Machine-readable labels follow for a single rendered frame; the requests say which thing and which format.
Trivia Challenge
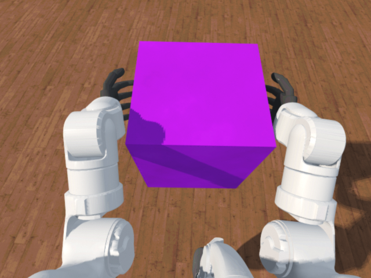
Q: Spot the robot right thigh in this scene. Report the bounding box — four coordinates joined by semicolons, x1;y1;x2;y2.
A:
203;243;254;278

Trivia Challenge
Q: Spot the right robot forearm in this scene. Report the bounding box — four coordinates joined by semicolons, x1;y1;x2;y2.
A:
273;103;346;265

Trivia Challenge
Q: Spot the carton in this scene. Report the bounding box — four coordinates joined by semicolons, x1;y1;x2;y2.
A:
125;41;277;189

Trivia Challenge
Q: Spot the right robot shin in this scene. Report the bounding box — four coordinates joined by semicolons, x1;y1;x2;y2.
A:
197;237;224;278

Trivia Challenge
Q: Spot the left robot forearm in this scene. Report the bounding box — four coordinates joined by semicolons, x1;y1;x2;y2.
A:
62;97;126;261

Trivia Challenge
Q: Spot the robot left upper arm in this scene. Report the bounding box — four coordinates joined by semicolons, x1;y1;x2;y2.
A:
28;218;134;278

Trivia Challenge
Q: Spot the right robot hand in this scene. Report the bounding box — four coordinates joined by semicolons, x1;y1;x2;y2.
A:
265;72;297;126

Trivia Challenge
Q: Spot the robot right upper arm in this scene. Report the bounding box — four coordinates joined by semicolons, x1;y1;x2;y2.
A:
259;220;361;278

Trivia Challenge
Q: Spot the left robot hand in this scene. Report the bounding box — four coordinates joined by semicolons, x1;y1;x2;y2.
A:
100;68;134;120

